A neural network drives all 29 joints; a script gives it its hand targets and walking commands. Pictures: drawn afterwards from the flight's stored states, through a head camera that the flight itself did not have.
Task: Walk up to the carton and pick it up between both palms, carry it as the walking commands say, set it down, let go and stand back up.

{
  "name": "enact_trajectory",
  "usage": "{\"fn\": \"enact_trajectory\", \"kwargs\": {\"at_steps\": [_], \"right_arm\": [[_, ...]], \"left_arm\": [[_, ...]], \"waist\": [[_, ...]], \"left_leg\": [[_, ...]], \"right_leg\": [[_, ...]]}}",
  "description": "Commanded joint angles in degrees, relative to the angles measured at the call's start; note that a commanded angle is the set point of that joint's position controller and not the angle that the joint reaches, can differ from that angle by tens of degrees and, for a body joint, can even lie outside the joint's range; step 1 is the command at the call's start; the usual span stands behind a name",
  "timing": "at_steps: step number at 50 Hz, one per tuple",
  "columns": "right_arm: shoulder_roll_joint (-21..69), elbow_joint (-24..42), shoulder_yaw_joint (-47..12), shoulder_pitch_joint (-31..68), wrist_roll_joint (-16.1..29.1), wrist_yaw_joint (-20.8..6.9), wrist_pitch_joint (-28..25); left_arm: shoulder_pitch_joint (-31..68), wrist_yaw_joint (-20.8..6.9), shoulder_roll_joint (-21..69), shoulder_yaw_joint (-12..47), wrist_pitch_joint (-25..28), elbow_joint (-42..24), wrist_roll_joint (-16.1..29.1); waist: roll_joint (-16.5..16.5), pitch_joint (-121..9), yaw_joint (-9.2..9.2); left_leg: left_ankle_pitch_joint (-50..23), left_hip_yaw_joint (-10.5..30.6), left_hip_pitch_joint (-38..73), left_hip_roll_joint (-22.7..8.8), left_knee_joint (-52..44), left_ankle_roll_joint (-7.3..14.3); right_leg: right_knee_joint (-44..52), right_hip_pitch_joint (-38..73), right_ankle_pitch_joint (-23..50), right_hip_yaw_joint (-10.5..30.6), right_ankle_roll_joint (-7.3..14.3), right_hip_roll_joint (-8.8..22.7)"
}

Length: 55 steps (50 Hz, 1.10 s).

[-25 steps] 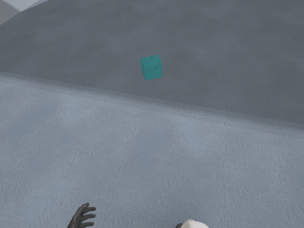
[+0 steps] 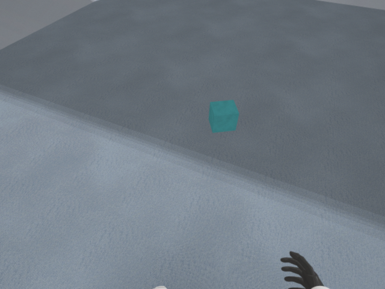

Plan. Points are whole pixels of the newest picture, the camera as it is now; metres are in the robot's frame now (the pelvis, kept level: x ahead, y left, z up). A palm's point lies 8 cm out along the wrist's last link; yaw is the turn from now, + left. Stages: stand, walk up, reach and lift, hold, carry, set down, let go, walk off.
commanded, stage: walk up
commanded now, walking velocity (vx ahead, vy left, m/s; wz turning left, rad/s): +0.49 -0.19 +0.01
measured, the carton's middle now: (222, 116) +1.30 -0.16 -0.67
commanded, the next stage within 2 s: none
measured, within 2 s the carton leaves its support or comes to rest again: neither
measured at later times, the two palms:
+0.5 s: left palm (149, 181) +0.41 +0.16 -0.11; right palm out of the picture +0.12 -0.29 -0.11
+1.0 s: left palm (143, 194) +0.37 +0.17 -0.11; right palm (281, 122) +0.66 -0.26 -0.10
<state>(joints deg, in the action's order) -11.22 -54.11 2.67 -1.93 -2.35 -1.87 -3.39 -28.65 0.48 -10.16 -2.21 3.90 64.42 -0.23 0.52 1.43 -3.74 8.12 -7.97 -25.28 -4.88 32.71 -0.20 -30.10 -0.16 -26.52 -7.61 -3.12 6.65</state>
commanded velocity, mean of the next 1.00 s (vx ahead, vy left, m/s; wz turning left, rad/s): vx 0.50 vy -0.03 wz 0.00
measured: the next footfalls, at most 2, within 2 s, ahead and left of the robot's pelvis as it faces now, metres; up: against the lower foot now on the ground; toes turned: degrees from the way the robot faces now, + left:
right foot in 0.50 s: +0.40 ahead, -0.19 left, +0.00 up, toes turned -10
left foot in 1.04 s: +0.67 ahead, +0.09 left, +0.00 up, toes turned +9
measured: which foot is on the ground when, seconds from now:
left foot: down 0.00-0.52, up 0.54-1.00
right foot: up 0.00-0.48, down 0.50-1.00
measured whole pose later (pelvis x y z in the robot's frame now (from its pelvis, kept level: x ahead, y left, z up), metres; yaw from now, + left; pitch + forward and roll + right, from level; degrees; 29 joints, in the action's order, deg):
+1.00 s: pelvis +0.50 -0.04 +0.02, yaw +0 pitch +0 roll +0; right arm -11.7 -53.4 2.6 -1.9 -1.6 -3.1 -1.0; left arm -29.5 0.3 -9.6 -2.2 4.8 63.2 -1.0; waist -0.7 2.3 -4.8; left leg 6.6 -6.6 -29.3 -6.0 34.8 -2.6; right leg -14.7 5.3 -19.4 -9.2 -3.4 4.7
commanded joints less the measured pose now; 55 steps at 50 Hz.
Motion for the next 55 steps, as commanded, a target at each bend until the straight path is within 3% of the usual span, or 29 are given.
{"fn": "enact_trajectory", "kwargs": {"at_steps": [1,2,4,6,9,16,21,22,23,24,25,26,27,28,29,30,32,33,36,40,44,47,49,50,52,53,54,55], "right_arm": [[-21.55,-5.80,4.49,-30.64,0.50,2.27,-0.33],[-18.09,-5.93,3.62,-26.68,0.81,2.17,-0.30],[-9.07,-3.62,1.52,-14.75,0.95,1.83,-0.88],[-5.69,-3.33,0.94,-14.35,1.36,1.93,-1.48],[-6.75,-4.29,0.94,-19.91,1.62,1.99,-2.23],[-8.17,-4.30,1.32,-25.79,0.97,2.46,-2.03],[-9.38,-5.61,1.80,-27.25,0.57,2.95,-1.69],[-8.35,-6.85,1.47,-27.07,0.42,2.73,-1.38],[-8.73,-7.55,1.45,-27.44,0.26,2.59,-1.13],[-8.94,-7.97,1.31,-27.12,0.35,2.36,-0.98],[-7.64,-7.86,0.70,-27.30,0.32,2.10,-0.89],[-5.51,-5.63,-0.08,-27.26,0.43,2.02,-1.25],[-1.01,-2.64,-1.07,-28.17,1.89,2.13,-1.87],[-5.49,-3.60,0.28,-25.19,1.03,2.29,-1.16],[-5.78,-4.67,0.98,-24.02,1.28,2.17,-1.01],[-4.35,-5.58,1.02,-23.01,0.96,1.99,-0.75],[-2.91,-5.81,1.22,-23.88,0.60,1.02,0.91],[-2.65,-5.00,1.33,-23.07,0.35,0.69,1.84],[-3.34,-2.36,1.59,-16.92,0.36,-0.20,3.30],[-3.83,0.77,1.38,-7.20,0.67,-1.18,3.47],[-2.81,2.82,0.66,0.48,1.01,-1.83,3.02],[-2.90,3.98,0.37,3.11,1.11,-1.55,2.19],[-3.82,3.25,0.65,1.98,0.71,-0.97,1.60],[-4.49,2.33,0.76,-1.13,0.46,-0.63,1.13],[-8.74,-2.78,1.96,-16.31,-0.29,0.56,-0.53],[-14.07,-3.65,3.35,-23.73,-1.04,1.24,-0.88],[-21.55,-4.26,4.57,-30.57,0.12,1.93,-0.44],[-18.78,-4.99,3.89,-27.75,0.61,1.83,-0.25]], "left_arm": [[-2.23,-0.12,-5.41,-2.19,0.12,-4.44,-0.33],[0.58,-0.39,-6.79,-2.46,-0.21,-4.09,-0.79],[1.74,-1.16,-3.74,-1.36,-0.45,-4.00,-1.15],[3.25,-1.80,-2.70,-1.35,-2.06,-4.39,-1.80],[8.43,-2.58,-2.87,-1.27,-3.51,-6.64,-1.99],[24.08,-4.49,-3.70,-0.54,-3.59,-12.39,-1.18],[28.84,-4.64,-4.61,-0.66,-2.47,-13.94,-1.13],[28.49,-4.30,-4.39,-0.41,-1.83,-13.97,-1.61],[26.67,-3.81,-4.98,-0.80,-1.38,-13.33,-1.81],[21.83,-3.16,-6.28,-1.40,-0.94,-11.47,-1.83],[13.73,-2.39,-9.11,-2.49,-0.24,-8.39,-2.20],[3.18,-1.70,-13.92,-4.11,0.41,-5.90,-3.09],[-2.88,-1.19,-19.44,-5.37,0.51,-5.45,-2.86],[-0.78,-1.53,-19.18,-4.60,0.47,-5.96,-2.01],[3.46,-1.46,-16.58,-3.62,0.63,-6.98,-1.95],[8.83,-1.29,-12.00,-2.72,1.05,-7.72,-1.58],[12.73,-1.04,-6.78,-1.64,1.70,-8.25,-1.03],[11.30,-1.10,-6.43,-1.17,2.01,-7.75,-1.06],[6.75,-1.09,-7.08,-0.96,2.57,-6.43,-0.95],[2.53,-0.50,-7.70,-1.44,2.42,-5.90,-0.97],[0.10,-0.14,-7.76,-1.66,2.11,-4.96,-1.02],[0.16,-0.03,-8.08,-1.41,1.46,-3.52,-0.81],[-1.23,0.15,-9.10,-1.49,1.14,-2.52,-0.60],[-0.83,0.29,-9.99,-1.72,1.09,-2.15,-0.26],[-0.41,0.34,-9.32,-1.33,0.63,-2.02,0.40],[-2.19,0.15,-5.25,0.12,0.59,-3.76,0.47],[-3.22,-0.10,-4.81,-1.58,0.35,-5.21,0.15],[0.05,-0.37,-7.30,-2.38,-0.24,-4.30,-0.64]], "waist": [[-15.84,-14.09,11.43],[-9.05,-9.54,8.76],[-7.79,-1.16,3.67],[-9.53,0.53,2.41],[-8.85,1.00,2.99],[-10.10,5.95,6.90],[-12.88,6.26,7.63],[-15.40,4.88,6.97],[-13.63,3.81,5.84],[-8.55,1.36,3.36],[-1.95,-3.64,0.33],[7.77,-11.51,-3.48],[23.85,-18.20,-4.86],[10.76,-14.47,-2.32],[5.14,-8.68,-0.70],[2.99,-3.28,1.89],[5.65,-0.21,4.12],[7.33,0.25,4.27],[9.00,2.37,3.80],[8.05,5.48,1.77],[8.00,7.18,0.18],[13.07,6.48,1.11],[9.43,6.30,1.36],[7.30,4.84,2.75],[-1.60,-4.19,8.80],[-13.68,-12.17,11.06],[-17.52,-15.98,11.58],[-8.48,-10.81,8.79]], "left_leg": [[6.33,47.74,38.96,-29.20,-19.24,5.13],[4.63,40.64,32.30,-25.26,-18.71,5.02],[2.02,24.32,18.27,-16.68,-18.97,4.75],[-2.80,15.38,14.65,-13.09,-19.17,3.15],[-10.46,11.33,15.34,-13.15,-19.57,3.24],[-4.46,7.36,19.18,-12.80,-25.02,4.11],[-6.79,4.39,22.45,-13.56,-23.74,4.32],[-4.22,2.02,21.91,-11.37,-22.32,4.20],[-6.38,1.83,20.24,-11.21,-18.95,4.46],[-9.74,0.71,17.97,-10.27,-11.03,4.25],[-11.24,-1.00,13.06,-7.28,2.12,3.44],[2.40,-0.25,2.89,-5.53,20.31,2.32],[26.34,2.35,-11.36,1.97,37.24,0.86],[21.09,9.65,-13.86,-1.53,42.26,1.08],[16.23,10.51,-14.25,-2.70,43.16,1.15],[10.31,10.25,-11.82,-4.76,40.20,0.39],[4.92,8.35,-6.09,-5.42,35.87,-0.61],[3.57,7.54,-5.33,-4.97,34.36,-0.75],[-0.51,6.22,-8.28,-4.16,29.11,-1.20],[-4.58,5.14,-12.86,-3.30,20.21,-2.79],[-8.46,3.56,-10.76,-1.87,9.44,-3.44],[-4.02,1.69,-1.57,-1.19,3.24,-2.49],[0.68,0.04,0.28,-0.55,1.80,-2.22],[2.68,-0.65,3.15,0.43,0.31,-1.93],[1.03,-1.12,23.21,1.42,-4.23,-0.14],[8.18,19.44,36.10,-14.42,-7.78,2.94],[3.62,46.44,41.32,-29.65,-18.53,5.89],[0.28,40.96,34.07,-25.79,-18.57,5.95]], "right_leg": [[-40.19,-35.91,-4.94,9.08,3.12,-5.20],[-43.35,-36.05,0.79,13.96,3.47,-1.73],[-40.61,-33.16,9.87,13.07,3.61,0.94],[-37.29,-31.40,14.13,10.38,2.52,1.55],[-32.46,-32.75,18.11,7.92,0.99,1.32],[-11.95,-35.12,26.21,4.13,0.26,0.38],[-1.46,-29.67,22.47,2.39,1.08,-0.52],[-0.74,-26.26,20.09,0.95,1.50,-1.40],[-0.31,-22.07,18.03,-1.40,1.78,-2.43],[2.57,-14.55,18.01,-3.33,2.24,-3.32],[3.35,-2.53,17.02,-3.33,3.43,-3.87],[4.50,10.67,8.18,9.72,5.02,6.76],[16.18,19.72,0.31,38.47,10.31,22.92],[18.57,11.86,-0.97,39.72,10.71,22.41],[17.68,6.09,5.49,35.95,10.21,20.96],[17.43,-1.16,13.04,27.70,9.37,17.72],[17.88,-8.32,18.74,16.15,6.66,12.28],[17.84,-9.33,21.45,13.96,6.36,11.38],[19.16,-8.80,24.21,11.11,6.76,10.79],[22.28,-5.69,21.08,9.93,7.79,11.64],[23.78,-4.05,19.63,6.71,7.88,10.71],[23.38,-6.29,20.18,1.31,8.12,7.07],[20.47,-4.42,25.83,2.68,8.56,8.60],[16.54,-3.24,30.72,3.10,8.14,8.84],[-6.06,-9.05,34.39,-0.33,6.00,3.86],[-25.33,-21.87,13.55,-0.31,3.82,0.53],[-37.25,-33.47,-6.29,6.89,3.10,-5.30],[-42.04,-33.67,-0.67,13.14,3.31,-1.74]]}}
